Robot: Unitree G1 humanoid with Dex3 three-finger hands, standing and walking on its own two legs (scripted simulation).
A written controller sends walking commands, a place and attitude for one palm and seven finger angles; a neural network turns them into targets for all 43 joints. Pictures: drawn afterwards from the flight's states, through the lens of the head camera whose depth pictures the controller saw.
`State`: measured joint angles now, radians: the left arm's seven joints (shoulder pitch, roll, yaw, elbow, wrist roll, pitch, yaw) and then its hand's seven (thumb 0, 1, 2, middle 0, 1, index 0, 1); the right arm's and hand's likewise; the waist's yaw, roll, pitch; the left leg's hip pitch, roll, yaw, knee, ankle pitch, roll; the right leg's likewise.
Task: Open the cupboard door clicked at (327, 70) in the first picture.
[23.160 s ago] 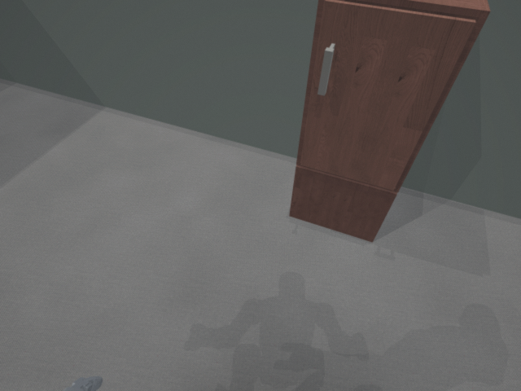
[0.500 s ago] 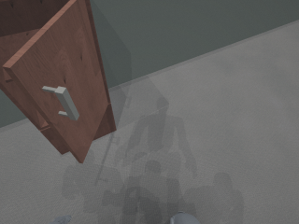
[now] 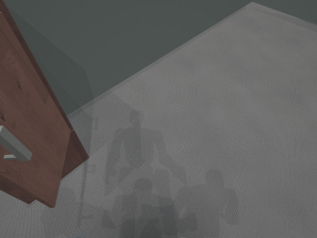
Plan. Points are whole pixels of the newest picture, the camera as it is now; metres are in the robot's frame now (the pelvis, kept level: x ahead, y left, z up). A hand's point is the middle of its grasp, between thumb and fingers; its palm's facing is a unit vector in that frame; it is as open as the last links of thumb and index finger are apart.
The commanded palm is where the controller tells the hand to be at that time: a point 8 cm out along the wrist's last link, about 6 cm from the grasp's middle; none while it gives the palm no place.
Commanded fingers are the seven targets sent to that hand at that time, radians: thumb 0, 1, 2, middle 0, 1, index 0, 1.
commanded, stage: walk to a spot facing it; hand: left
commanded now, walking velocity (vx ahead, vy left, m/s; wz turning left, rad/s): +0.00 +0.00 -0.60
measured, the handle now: (4, 145) +0.30 +0.40 +0.04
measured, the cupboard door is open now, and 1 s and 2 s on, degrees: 49 49 49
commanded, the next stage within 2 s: turn to face it in 1.84 s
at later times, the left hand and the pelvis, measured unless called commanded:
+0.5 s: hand (113, 233) +0.15 +0.13 -0.14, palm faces -0.24 -0.94 -0.23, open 7.3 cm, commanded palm none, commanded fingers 0.00 0.90 0.90 -0.20 -0.30 -0.20 -0.30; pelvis +0.06 -0.05 +0.01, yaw -18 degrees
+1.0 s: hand (165, 140) +0.45 +0.00 -0.14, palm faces -0.54 -0.81 -0.21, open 7.4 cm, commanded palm none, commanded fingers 0.00 0.90 0.90 -0.20 -0.30 -0.20 -0.30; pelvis +0.25 -0.10 +0.02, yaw -34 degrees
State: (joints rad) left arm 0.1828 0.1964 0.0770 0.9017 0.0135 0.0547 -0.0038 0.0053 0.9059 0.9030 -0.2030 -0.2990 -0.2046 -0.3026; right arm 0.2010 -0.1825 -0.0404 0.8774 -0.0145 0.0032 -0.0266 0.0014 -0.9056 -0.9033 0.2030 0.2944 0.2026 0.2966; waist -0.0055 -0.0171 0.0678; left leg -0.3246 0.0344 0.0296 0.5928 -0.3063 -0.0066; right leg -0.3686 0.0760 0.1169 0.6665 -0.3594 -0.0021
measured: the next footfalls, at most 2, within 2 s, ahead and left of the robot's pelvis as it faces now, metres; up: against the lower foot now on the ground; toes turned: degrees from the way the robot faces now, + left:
right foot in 0.32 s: +0.03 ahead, -0.14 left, +0.00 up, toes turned -19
left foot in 0.70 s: +0.31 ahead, +0.01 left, +0.00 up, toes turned -19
